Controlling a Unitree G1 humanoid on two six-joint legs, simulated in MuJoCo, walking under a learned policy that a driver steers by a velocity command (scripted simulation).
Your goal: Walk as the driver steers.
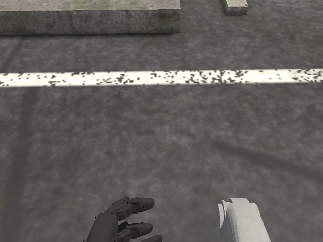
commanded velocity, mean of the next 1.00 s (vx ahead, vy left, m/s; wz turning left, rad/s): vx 0.29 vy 0.00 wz -0.71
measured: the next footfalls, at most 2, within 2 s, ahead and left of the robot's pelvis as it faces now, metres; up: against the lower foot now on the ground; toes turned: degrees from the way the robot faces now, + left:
right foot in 0.08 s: +0.25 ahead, -0.11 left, +0.18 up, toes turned -1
left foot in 0.46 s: +0.59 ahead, +0.05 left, +0.18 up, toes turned -23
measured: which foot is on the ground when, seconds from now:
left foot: down 0.00-0.10, up 0.12-0.44, down 0.46-0.90, up 0.92-1.00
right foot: up 0.00-0.06, down 0.08-0.46, up 0.48-0.88, down 0.90-1.00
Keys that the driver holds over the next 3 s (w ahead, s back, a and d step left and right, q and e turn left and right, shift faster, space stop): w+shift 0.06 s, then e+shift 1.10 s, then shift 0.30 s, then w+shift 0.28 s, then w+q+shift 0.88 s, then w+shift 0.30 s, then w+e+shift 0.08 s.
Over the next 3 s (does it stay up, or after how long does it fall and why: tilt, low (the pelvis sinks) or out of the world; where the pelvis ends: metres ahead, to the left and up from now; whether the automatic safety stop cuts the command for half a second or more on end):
stays up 1.12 -0.67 0.16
